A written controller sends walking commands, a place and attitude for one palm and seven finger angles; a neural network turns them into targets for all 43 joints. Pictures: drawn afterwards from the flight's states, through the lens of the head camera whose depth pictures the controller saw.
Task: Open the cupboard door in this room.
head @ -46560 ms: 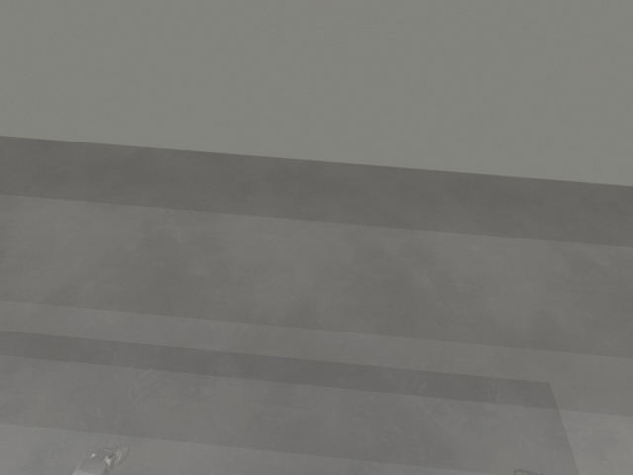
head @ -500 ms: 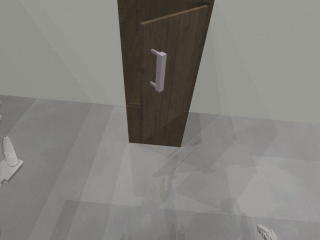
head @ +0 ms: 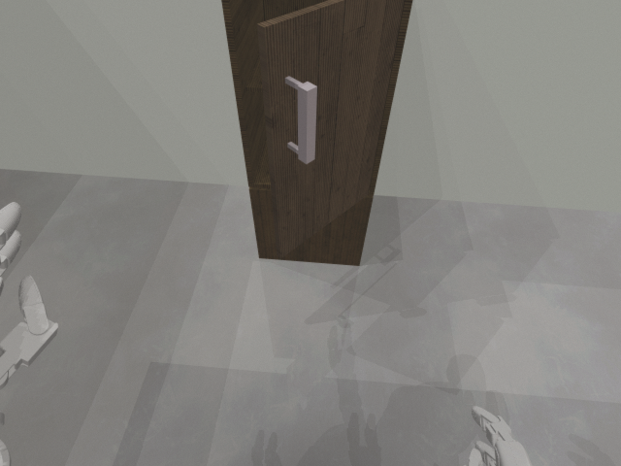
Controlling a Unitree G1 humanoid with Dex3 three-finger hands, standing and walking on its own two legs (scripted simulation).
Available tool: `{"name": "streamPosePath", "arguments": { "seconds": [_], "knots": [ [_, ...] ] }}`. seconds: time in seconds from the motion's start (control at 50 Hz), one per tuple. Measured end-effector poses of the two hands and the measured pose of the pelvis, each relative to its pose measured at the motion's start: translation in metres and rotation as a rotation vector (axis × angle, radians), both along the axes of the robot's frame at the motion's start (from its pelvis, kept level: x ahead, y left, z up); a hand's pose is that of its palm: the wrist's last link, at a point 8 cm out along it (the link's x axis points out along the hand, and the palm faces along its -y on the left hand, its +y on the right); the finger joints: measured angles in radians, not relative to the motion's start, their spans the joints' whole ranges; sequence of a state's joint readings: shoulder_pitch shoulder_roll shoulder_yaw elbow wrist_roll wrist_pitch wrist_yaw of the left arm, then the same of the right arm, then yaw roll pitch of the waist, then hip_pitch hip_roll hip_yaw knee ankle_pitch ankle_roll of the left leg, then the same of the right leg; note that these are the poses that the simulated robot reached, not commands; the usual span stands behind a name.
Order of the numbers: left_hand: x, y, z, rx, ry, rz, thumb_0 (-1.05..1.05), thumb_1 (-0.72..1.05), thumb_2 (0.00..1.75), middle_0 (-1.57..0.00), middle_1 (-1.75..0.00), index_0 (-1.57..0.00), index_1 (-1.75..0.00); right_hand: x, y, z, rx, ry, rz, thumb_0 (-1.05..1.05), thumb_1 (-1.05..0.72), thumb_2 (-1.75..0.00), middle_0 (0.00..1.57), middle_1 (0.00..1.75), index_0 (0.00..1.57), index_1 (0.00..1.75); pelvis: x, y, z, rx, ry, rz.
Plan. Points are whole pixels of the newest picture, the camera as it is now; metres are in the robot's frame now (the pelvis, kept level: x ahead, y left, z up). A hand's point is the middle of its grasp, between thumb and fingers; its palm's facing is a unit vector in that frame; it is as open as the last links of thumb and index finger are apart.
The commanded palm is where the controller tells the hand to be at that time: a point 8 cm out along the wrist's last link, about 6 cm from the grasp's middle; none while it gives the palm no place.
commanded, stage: let the arm hang, fingers relaxed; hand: left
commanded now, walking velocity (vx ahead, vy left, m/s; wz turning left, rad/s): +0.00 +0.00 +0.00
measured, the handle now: (299, 120) +0.68 +0.08 +0.07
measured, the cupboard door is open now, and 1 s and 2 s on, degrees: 49 49 49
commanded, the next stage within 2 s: look to check the result in 1.14 s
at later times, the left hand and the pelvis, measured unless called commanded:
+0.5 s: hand out of the picture -0.01 +0.19 -0.18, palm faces +0.09 -0.97 -0.21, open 7.1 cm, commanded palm none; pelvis -0.01 +0.00 +0.00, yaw +4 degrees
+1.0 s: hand out of the picture +0.01 +0.21 -0.17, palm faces +0.05 -0.97 -0.23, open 7.4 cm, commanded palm none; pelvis -0.01 +0.02 +0.00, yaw +3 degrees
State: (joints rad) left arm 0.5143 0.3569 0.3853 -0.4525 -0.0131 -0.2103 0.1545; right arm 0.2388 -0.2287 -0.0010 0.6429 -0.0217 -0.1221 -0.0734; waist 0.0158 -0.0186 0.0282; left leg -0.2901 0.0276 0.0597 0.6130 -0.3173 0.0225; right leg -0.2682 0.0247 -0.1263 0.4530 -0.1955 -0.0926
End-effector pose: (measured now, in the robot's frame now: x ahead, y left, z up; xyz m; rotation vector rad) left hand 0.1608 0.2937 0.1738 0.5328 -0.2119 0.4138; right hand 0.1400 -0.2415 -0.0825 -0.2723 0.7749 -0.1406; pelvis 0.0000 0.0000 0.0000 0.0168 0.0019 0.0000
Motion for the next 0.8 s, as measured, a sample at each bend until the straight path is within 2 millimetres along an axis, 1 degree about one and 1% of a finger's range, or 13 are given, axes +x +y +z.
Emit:
{"name": "streamPosePath", "arguments": {
  "seconds": [0.04,0.06,0.08,0.14,0.18,0.22,0.26,0.34,0.4,0.46,0.58,0.68,0.8],
  "knots": [
    [0.005,0.0,0.003,0.011,-0.026,-0.029,0.01,0.89,0.9,-0.21,-0.3,-0.21,-0.3,0.007,-0.003,0.003,-0.028,-0.023,-0.008,0.02,-0.91,-0.9,0.2,0.3,0.2,0.3,0.003,0.004,-0.004,-0.025,0.001,-0.001],
    [0.011,0.001,-0.004,0.017,-0.015,-0.052,0.01,0.89,0.9,-0.21,-0.3,-0.21,-0.3,0.01,-0.005,0.003,-0.021,-0.03,-0.002,0.02,-0.91,-0.9,0.2,0.3,0.2,0.3,0.004,0.006,-0.004,-0.023,0.006,0.007],
    [0.019,0.004,-0.02,0.002,0.052,-0.067,0.01,0.89,0.9,-0.21,-0.3,-0.21,-0.3,0.012,-0.006,0.0,-0.013,-0.016,0.015,0.01,-0.91,-0.9,0.2,0.3,0.2,0.3,0.004,0.008,-0.005,-0.019,0.012,0.02],
    [0.037,0.01,-0.102,-0.144,0.408,-0.027,0.0,0.89,0.9,-0.2,-0.3,-0.2,-0.3,0.015,-0.009,-0.017,0.005,0.063,0.036,0.01,-0.91,-0.9,0.2,0.3,0.2,0.3,0.005,0.012,-0.006,-0.011,0.034,0.052],
    [0.03,0.002,-0.162,-0.248,0.652,0.011,0.0,0.9,0.9,-0.2,-0.3,-0.2,-0.3,0.013,-0.009,-0.027,0.018,0.105,0.039,0.01,-0.91,-0.9,0.2,0.3,0.2,0.3,0.005,0.011,-0.008,-0.002,0.04,0.062],
    [0.011,-0.015,-0.215,-0.325,0.852,0.023,0.0,0.9,0.9,-0.2,-0.3,-0.2,-0.3,0.007,-0.008,-0.036,0.034,0.145,0.04,0.01,-0.91,-0.9,0.2,0.3,0.2,0.3,0.006,0.005,-0.012,0.015,0.034,0.054],
    [-0.019,-0.037,-0.257,-0.404,1.026,0.022,0.0,0.9,0.9,-0.2,-0.3,-0.2,-0.3,-0.002,-0.008,-0.041,0.046,0.191,0.025,0.01,-0.91,-0.9,0.2,0.3,0.2,0.3,0.004,0.001,-0.013,0.006,0.019,0.048],
    [-0.091,-0.073,-0.309,-0.565,1.291,0.041,0.01,0.91,0.89,-0.2,-0.3,-0.2,-0.3,-0.029,-0.008,-0.045,0.031,0.309,0.001,0.01,-0.91,-0.9,0.2,0.3,0.2,0.3,0.003,-0.002,-0.011,-0.016,-0.014,0.06],
    [-0.128,-0.066,-0.32,-0.635,1.35,0.155,-0.01,0.96,0.89,-0.21,-0.3,-0.21,-0.3,-0.053,-0.006,-0.044,0.011,0.41,-0.001,0.01,-0.91,-0.9,0.2,0.3,0.2,0.3,0.001,-0.005,-0.007,-0.018,-0.025,0.069],
    [-0.159,-0.058,-0.321,-0.652,1.421,0.214,-0.01,0.97,0.89,-0.21,-0.3,-0.21,-0.3,-0.072,-0.002,-0.046,0.008,0.486,-0.003,0.01,-0.91,-0.9,0.2,0.3,0.2,0.3,-0.003,-0.003,-0.003,-0.028,-0.026,0.072],
    [-0.2,-0.042,-0.311,-0.636,1.519,0.293,0.0,0.94,0.89,-0.2,-0.3,-0.2,-0.3,-0.099,0.011,-0.055,0.051,0.553,-0.023,0.01,-0.91,-0.9,0.2,0.3,0.2,0.3,-0.009,0.005,0.002,-0.031,-0.025,0.067],
    [-0.207,-0.031,-0.304,-0.612,1.534,0.317,0.0,0.92,0.9,-0.2,-0.3,-0.2,-0.3,-0.114,0.021,-0.06,0.084,0.571,-0.041,0.01,-0.91,-0.9,0.2,0.3,0.2,0.3,-0.011,0.01,0.004,-0.025,-0.028,0.059],
    [-0.19,-0.026,-0.303,-0.594,1.491,0.293,0.0,0.91,0.9,-0.2,-0.3,-0.2,-0.3,-0.126,0.025,-0.062,0.097,0.58,-0.061,0.01,-0.91,-0.9,0.2,0.3,0.2,0.3,-0.013,0.014,0.005,-0.019,-0.035,0.052]
  ]
}}
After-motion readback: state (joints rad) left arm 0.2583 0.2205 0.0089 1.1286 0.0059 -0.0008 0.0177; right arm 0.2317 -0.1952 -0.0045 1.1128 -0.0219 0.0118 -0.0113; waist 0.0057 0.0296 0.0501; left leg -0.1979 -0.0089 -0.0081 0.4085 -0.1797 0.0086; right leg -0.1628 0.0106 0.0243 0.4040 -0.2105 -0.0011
